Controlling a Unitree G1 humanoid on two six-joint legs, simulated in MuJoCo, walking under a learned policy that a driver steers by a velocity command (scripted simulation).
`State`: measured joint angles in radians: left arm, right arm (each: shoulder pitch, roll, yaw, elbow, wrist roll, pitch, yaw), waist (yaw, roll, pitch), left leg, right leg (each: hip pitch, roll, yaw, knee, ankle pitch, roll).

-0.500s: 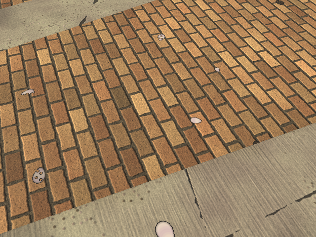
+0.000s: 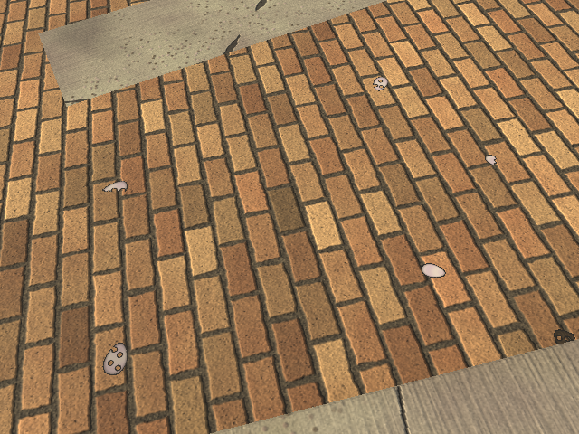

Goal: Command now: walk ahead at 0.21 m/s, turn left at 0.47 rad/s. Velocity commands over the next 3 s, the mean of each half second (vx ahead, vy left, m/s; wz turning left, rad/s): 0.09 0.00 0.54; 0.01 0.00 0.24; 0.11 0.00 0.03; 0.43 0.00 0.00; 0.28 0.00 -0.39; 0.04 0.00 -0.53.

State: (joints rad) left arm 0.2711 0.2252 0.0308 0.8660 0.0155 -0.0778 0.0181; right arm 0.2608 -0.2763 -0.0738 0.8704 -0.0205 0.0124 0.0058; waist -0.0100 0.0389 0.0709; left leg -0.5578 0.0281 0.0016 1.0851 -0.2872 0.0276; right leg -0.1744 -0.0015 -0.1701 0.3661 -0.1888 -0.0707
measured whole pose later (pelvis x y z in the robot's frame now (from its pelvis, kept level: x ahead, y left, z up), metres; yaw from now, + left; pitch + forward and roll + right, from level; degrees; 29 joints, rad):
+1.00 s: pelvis +0.07 -0.02 -0.01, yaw +23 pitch +0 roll +0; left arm 0.22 0.21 0.02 0.75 0.02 0.01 0.02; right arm 0.22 -0.24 -0.04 0.79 0.00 0.06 -0.01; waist 0.00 0.03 0.02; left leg -0.19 -0.04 -0.06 0.51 -0.32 -0.02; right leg -0.23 0.03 -0.02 0.48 -0.25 -0.05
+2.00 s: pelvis +0.28 +0.09 -0.03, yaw +23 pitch +1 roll +0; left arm 0.46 0.19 0.02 1.05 0.01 -0.06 0.01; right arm 0.02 -0.22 -0.03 0.83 -0.04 -0.06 0.02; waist 0.05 0.00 0.07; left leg -0.46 -0.04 0.08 0.59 -0.17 0.10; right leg 0.03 0.04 -0.01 0.64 -0.50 -0.05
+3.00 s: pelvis +0.58 +0.20 -0.15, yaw -6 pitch +1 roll +1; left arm 0.26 0.23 0.06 0.81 0.04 0.04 0.03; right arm 0.11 -0.19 -0.01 0.71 -0.04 0.06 -0.03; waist 0.08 0.02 0.01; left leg -0.61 0.01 -0.06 0.98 -0.28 -0.05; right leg -0.43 0.11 0.07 0.53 -0.12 -0.09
